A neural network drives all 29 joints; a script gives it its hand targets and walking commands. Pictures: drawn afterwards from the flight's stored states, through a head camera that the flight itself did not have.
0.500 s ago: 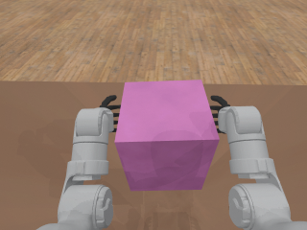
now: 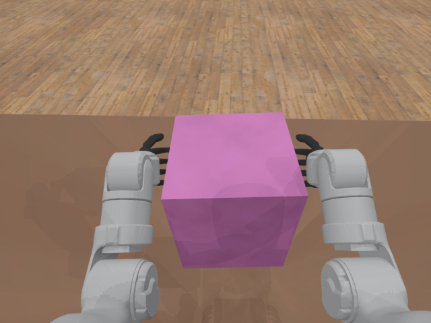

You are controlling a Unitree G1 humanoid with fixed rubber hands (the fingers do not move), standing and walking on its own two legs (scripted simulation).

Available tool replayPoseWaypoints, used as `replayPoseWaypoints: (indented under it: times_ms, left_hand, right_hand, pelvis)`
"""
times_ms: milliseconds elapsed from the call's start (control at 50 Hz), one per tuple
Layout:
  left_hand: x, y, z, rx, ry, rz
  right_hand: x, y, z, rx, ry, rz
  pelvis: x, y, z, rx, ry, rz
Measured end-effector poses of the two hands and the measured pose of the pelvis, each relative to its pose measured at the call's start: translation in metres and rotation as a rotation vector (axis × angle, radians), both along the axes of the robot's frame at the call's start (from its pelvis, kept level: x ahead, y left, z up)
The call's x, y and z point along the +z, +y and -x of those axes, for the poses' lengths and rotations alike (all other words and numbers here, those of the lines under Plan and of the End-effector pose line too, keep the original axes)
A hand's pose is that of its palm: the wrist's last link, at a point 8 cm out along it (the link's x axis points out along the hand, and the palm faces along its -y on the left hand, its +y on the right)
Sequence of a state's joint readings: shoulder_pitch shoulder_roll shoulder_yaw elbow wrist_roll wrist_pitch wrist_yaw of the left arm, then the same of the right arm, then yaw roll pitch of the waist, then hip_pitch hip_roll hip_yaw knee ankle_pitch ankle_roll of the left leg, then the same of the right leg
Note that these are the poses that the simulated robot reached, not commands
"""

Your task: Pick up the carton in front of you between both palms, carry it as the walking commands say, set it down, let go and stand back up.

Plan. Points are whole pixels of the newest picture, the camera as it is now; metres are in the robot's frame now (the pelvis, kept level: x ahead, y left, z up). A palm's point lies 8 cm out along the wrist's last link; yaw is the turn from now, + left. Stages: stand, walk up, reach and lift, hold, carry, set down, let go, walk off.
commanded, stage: carry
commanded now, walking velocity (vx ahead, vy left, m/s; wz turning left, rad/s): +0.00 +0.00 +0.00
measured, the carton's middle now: (231, 193) +0.35 +0.00 +0.05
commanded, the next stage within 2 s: none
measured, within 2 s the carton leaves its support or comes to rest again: neither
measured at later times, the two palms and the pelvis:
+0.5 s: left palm (147, 166) +0.35 +0.16 +0.13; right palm (313, 166) +0.35 -0.14 +0.13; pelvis +0.00 +0.00 +0.00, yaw +0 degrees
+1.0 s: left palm (162, 151) +0.39 +0.13 +0.13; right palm (320, 158) +0.37 -0.17 +0.12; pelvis +0.04 -0.01 +0.00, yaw -1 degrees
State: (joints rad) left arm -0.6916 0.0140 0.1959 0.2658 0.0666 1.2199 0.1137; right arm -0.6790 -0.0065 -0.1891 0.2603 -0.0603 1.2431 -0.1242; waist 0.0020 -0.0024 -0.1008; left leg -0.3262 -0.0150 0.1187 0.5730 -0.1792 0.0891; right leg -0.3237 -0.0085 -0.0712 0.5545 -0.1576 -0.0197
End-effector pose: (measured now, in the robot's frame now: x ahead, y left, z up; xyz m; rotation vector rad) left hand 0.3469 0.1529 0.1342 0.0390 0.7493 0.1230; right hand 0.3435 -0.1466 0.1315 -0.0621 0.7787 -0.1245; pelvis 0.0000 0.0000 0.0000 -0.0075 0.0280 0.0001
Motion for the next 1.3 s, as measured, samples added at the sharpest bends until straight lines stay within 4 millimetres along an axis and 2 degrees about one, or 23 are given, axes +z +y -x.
replayPoseWaypoints:
  times_ms: [740,840,900,1000,1100,1200,1300]
  left_hand:
    - [-0.001,0.003,-0.003,0.002,0.001,0.0]
    - [0.0,0.003,-0.006,0.001,0.0,-0.003]
    - [0.0,-0.002,-0.016,-0.006,0.003,-0.006]
    - [-0.001,-0.02,-0.043,-0.026,0.01,-0.014]
    - [-0.01,-0.037,-0.071,-0.021,0.0,-0.016]
    - [-0.024,-0.03,-0.098,0.006,0.031,-0.023]
    - [-0.024,-0.011,-0.145,0.041,0.007,-0.01]
  right_hand:
    - [0.0,0.003,-0.003,0.0,0.0,0.001]
    - [-0.001,0.002,-0.006,0.0,-0.001,0.0]
    - [-0.003,-0.002,-0.012,-0.005,0.002,-0.003]
    - [-0.009,-0.02,-0.03,-0.02,0.009,-0.001]
    - [-0.015,-0.036,-0.064,-0.024,-0.002,-0.009]
    - [-0.023,-0.031,-0.106,-0.007,0.029,-0.021]
    - [-0.023,-0.011,-0.16,0.009,0.004,-0.033]
  pelvis:
    - [0.0,0.003,-0.002,0.002,0.002,0.002]
    - [-0.001,0.003,-0.009,-0.002,0.008,-0.001]
    - [-0.002,0.0,-0.017,-0.005,0.021,0.004]
    - [-0.003,-0.01,-0.036,-0.011,0.039,0.011]
    - [-0.011,-0.023,-0.065,-0.009,0.05,0.001]
    - [-0.007,-0.024,-0.096,-0.018,0.054,-0.017]
    - [-0.008,-0.015,-0.14,-0.017,0.059,-0.01]
